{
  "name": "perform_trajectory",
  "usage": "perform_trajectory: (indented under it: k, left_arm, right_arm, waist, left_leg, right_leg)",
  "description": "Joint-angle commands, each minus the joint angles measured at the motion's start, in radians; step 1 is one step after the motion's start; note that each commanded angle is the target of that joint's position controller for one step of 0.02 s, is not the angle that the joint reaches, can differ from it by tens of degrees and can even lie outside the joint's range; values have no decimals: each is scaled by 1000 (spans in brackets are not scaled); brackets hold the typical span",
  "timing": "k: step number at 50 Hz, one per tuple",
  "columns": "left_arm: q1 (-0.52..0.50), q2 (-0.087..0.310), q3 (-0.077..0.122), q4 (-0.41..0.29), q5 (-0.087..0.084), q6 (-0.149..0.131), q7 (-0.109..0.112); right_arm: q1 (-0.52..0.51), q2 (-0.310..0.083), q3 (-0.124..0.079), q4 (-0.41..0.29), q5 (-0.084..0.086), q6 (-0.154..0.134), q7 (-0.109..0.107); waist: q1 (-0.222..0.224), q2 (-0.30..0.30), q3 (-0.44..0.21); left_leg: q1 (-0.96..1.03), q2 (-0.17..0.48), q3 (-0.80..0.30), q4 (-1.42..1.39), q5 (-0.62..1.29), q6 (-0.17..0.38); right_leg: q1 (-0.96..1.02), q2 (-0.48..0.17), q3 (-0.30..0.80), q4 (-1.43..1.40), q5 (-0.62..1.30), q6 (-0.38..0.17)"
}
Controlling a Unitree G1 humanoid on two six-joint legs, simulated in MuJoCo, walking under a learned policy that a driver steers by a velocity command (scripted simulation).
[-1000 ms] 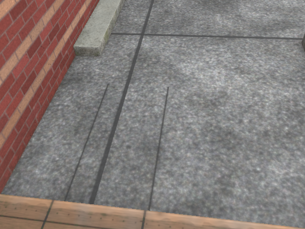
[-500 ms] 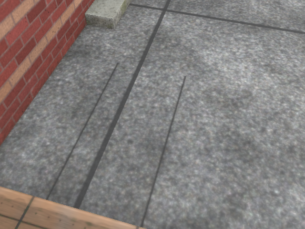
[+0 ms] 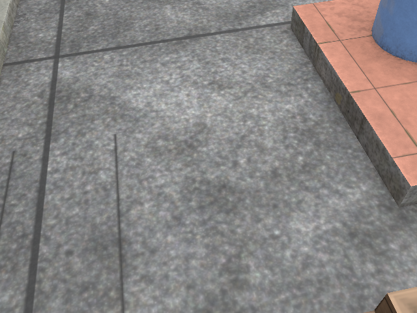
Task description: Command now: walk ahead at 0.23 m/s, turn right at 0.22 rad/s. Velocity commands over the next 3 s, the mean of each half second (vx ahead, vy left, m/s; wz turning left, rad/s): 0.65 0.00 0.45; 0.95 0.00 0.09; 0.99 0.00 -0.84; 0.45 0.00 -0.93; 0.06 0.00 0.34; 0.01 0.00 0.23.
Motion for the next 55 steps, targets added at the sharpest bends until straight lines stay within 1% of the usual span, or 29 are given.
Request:
perform_trajectory:
  k: [1, 2, 4, 10, 14, 18, 21, 24, 26, 27, 28, 29, 30, 31, 32, 33, 34, 35, 36, 37, 39, 40, 43, 45, 49, 51, 53, 54, 55]
  left_arm:
    - [88, 123, 33, -15, 5, -29, -17]
    - [97, 121, 30, -7, 4, -37, -22]
    - [106, 148, 37, 3, 18, -62, -20]
    - [55, 140, 37, 20, 30, -144, -13]
    - [123, 157, 46, 64, 50, -170, -19]
    - [183, 131, 46, 124, 47, -211, -14]
    - [174, 123, 39, 145, 58, -227, -6]
    - [126, 160, 45, 151, 55, -221, -10]
    - [140, 152, 47, 183, 37, -202, 1]
    - [148, 164, 49, 199, 42, -184, 9]
    - [164, 175, 49, 210, 51, -173, 13]
    - [174, 199, 51, 223, 56, -156, 14]
    - [160, 198, 52, 223, 44, -144, 12]
    - [126, 72, 27, 231, 48, -143, 9]
    - [190, 19, 1, 148, 68, -158, 5]
    - [99, 106, 21, 71, 46, -175, 1]
    - [19, 139, 22, 73, 44, -172, 5]
    - [-12, 176, 35, 90, 42, -161, 4]
    - [43, 152, 31, 148, 38, -142, 4]
    - [87, 113, 29, 184, 32, -121, -15]
    - [107, 69, 30, 219, 49, -94, -33]
    - [114, 97, 40, 223, 43, -91, -34]
    - [-65, 80, 34, 185, 20, -133, -58]
    - [-161, 19, 14, 174, 19, -146, -85]
    - [-240, 20, 2, 143, 13, -148, -83]
    - [-177, 51, 5, 134, 34, -139, -71]
    - [167, 137, 43, 224, 30, -122, -69]
    - [419, 194, 77, 287, 22, -111, -65]
    - [530, 165, 76, 339, -21, -97, -56]
  right_arm:
    - [162, -74, -28, 37, -6, 12, 36]
    - [98, -87, -33, 22, 0, 13, 50]
    - [8, -98, -43, 1, 14, 6, 59]
    - [66, -118, -69, 35, 1, -21, 64]
    - [30, -124, -82, 26, 8, -26, 75]
    - [-62, -97, -81, -2, 6, -48, 70]
    - [-118, -68, -70, -26, 12, -53, 98]
    - [-156, -64, -63, -37, 26, -43, 133]
    - [-150, -61, -59, -17, 16, -24, 123]
    - [-102, -72, -64, 13, 9, -16, 110]
    - [10, -90, -76, 52, -2, -16, 93]
    - [211, -125, -97, 124, -1, -23, 70]
    - [413, -155, -112, 198, -15, -37, 55]
    - [384, -215, -110, 210, -1, -53, 60]
    - [365, -240, -74, 187, 35, -75, 73]
    - [486, -303, -108, 207, 62, -67, 60]
    - [424, -279, -103, 205, 34, -64, 38]
    - [241, -176, -71, 155, 17, -87, 36]
    - [185, -147, -62, 156, -12, -106, 36]
    - [152, -108, -46, 162, -16, -127, 30]
    - [190, -146, -53, 198, 1, -150, 23]
    - [201, -140, -53, 208, -6, -167, 24]
    - [150, -26, -26, 224, 11, -209, 20]
    - [227, 13, -6, 245, 16, -205, 2]
    - [359, 3, 4, 308, -6, -180, -14]
    - [361, -41, 4, 315, -11, -168, -24]
    - [256, -59, 4, 302, -19, -150, -45]
    - [77, -98, -16, 261, -10, -145, -47]
    - [-142, -93, -22, 184, -7, -148, -25]
  waist:
    - [-4, -106, -128]
    - [17, -135, -42]
    - [47, -147, 52]
    - [15, -105, 42]
    - [44, -87, 75]
    - [90, -116, 79]
    - [72, -87, 122]
    - [66, -108, 178]
    - [69, -134, 223]
    - [51, -136, 237]
    - [0, -95, 189]
    - [-90, -79, 49]
    - [-202, 6, -67]
    - [-187, 198, -9]
    - [-64, 245, -123]
    - [-168, 288, -315]
    - [-134, 157, -195]
    - [-66, -1, -81]
    - [-27, 18, -22]
    - [35, -40, 51]
    - [39, 13, 88]
    - [38, 35, 96]
    - [40, -26, 121]
    - [-17, -16, 123]
    - [-63, -20, 182]
    - [-19, -15, 162]
    - [171, -4, 30]
    - [352, -86, -55]
    - [439, -254, -31]
  left_leg:
    - [20, 8, 17, 11, 106, 31]
    - [-48, 5, -6, -43, 135, 40]
    - [-140, -28, -110, -127, 195, 47]
    - [-138, -17, -156, -177, 264, 41]
    - [-168, 14, -144, -266, 384, 46]
    - [-279, 37, -180, -361, 581, 69]
    - [-161, 62, -130, -494, 780, 82]
    - [71, 68, 27, -637, 715, 97]
    - [195, 55, 115, -647, 599, 117]
    - [226, 47, 150, -663, 489, 137]
    - [333, 14, 182, -703, 404, 161]
    - [532, -44, 211, -703, 301, 186]
    - [808, -53, 125, -765, 316, 230]
    - [948, 4, -26, -589, 377, 261]
    - [996, 102, -171, -414, 847, 206]
    - [1130, 256, -457, -768, 311, 282]
    - [940, 317, -581, -939, -137, 316]
    - [726, 289, -509, -941, -217, 274]
    - [564, 296, -526, -881, -74, 259]
    - [360, 250, -415, -853, 22, 231]
    - [283, 224, -329, -891, 139, 193]
    - [367, 211, -302, -863, 271, 175]
    - [295, 74, -18, -826, 222, 81]
    - [299, 57, 44, -808, 235, 75]
    - [566, 73, 115, -691, 493, 61]
    - [656, 92, 159, -538, 921, 47]
    - [523, 133, 146, -142, 1135, 52]
    - [341, 55, 178, 365, 800, 30]
    - [96, -124, 233, 723, -36, 37]
  right_leg:
    - [110, -216, 292, -350, -89, -179]
    - [109, -232, 334, -415, -287, -169]
    - [144, -291, 376, -468, -358, -161]
    - [225, -373, 255, -460, -210, -137]
    - [261, -357, 145, -384, -189, -94]
    - [338, -418, 118, -224, -195, -59]
    - [165, -428, 29, -164, -335, -16]
    - [22, -421, -69, -189, -376, 13]
    - [-4, -430, -148, -148, -238, 18]
    - [36, -435, -188, -59, -87, 23]
    - [93, -420, -248, 133, 232, 25]
    - [141, -408, -271, 421, 540, 23]
    - [5, -348, -262, 871, 455, 35]
    - [-418, -194, -200, 1355, -411, 36]
    - [-588, -233, -77, 1440, -412, 22]
    - [-687, -179, -28, 1206, -262, 47]
    - [-710, -226, -33, 1121, -181, 52]
    - [-608, -255, 10, 903, 28, 45]
    - [-523, -256, 60, 862, 76, 41]
    - [-415, -261, 99, 686, 161, 62]
    - [-337, -209, 129, 556, 174, 73]
    - [-406, -200, 159, 521, 261, 55]
    - [-287, -141, 37, 76, 731, 11]
    - [-186, -109, -56, -16, 914, -18]
    - [-264, -62, -169, -120, 868, -73]
    - [-168, -15, -279, -190, 734, -97]
    - [213, -41, -233, -175, 623, -141]
    - [466, -120, -107, -218, 615, -252]
    - [604, -115, -76, -330, 593, -280]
